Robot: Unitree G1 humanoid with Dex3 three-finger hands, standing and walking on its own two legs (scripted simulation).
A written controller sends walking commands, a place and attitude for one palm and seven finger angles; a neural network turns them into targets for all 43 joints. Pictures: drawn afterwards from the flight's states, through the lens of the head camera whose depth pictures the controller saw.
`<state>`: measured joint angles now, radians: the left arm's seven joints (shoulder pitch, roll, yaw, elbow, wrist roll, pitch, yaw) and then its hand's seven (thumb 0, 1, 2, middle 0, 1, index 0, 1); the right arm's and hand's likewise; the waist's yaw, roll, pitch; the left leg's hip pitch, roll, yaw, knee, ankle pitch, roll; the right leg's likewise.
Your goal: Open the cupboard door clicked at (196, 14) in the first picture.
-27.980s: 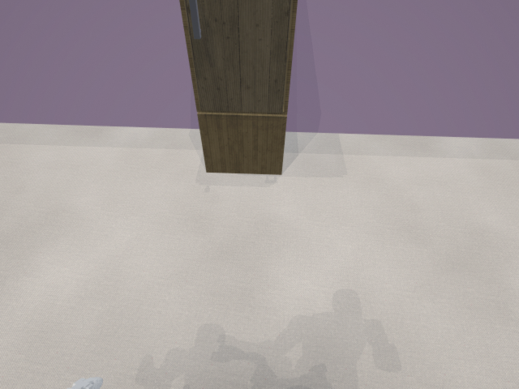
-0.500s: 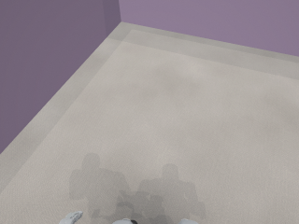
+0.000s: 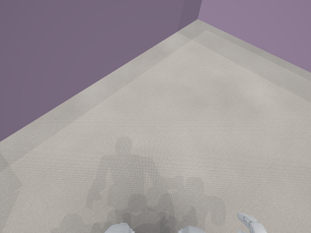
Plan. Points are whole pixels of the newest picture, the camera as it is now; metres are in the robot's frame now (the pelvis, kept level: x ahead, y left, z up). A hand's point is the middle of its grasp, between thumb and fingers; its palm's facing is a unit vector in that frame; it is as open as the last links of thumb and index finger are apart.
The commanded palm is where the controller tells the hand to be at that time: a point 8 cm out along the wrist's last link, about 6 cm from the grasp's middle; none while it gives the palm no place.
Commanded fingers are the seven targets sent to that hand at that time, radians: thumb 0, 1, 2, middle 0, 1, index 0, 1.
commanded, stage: turn to face it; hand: left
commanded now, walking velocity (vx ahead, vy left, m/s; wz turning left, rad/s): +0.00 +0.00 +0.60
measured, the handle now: out of the picture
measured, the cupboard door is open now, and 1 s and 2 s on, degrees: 40 40 40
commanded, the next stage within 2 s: none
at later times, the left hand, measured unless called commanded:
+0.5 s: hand out of the picture +0.03 +0.14 -0.14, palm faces +0.31 -0.92 -0.24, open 7.4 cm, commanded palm none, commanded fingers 0.00 0.90 0.90 -0.20 -0.30 -0.20 -0.30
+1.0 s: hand out of the picture +0.01 +0.16 -0.14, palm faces +0.56 -0.76 -0.32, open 7.4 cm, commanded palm none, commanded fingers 0.00 0.90 0.90 -0.20 -0.30 -0.20 -0.30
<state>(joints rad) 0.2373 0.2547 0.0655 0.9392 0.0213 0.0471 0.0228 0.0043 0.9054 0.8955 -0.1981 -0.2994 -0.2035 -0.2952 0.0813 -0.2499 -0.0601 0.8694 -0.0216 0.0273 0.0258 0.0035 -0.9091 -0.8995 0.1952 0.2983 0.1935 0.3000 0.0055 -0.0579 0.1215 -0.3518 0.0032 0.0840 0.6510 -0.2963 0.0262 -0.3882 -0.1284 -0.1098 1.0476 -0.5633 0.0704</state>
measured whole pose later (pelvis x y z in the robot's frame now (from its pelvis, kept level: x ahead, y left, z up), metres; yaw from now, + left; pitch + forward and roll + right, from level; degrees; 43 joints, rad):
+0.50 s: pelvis +0.02 -0.06 +0.02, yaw +19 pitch +0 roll +3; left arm 0.21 0.18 0.04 0.88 0.03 0.00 0.02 0.00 0.90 0.90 -0.20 -0.30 -0.20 -0.30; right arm 0.13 -0.24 -0.08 0.93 -0.01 0.08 0.04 0.01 -0.91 -0.90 0.19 0.30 0.19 0.30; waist -0.02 -0.03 0.12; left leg -0.41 0.02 0.07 0.85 -0.47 -0.06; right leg -0.23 -0.14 -0.20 0.55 -0.31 0.00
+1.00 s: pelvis +0.04 -0.08 +0.01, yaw +36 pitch +2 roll +1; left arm 0.14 0.23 0.06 0.86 0.02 0.01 0.02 0.00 0.91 0.90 -0.19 -0.30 -0.20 -0.29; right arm 0.19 -0.24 -0.08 0.93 -0.02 0.07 0.01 0.01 -0.90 -0.90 0.20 0.30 0.20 0.30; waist -0.03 0.04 0.09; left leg -0.41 -0.03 -0.11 0.70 -0.38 -0.03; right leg -0.29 -0.03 -0.05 0.59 -0.33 0.00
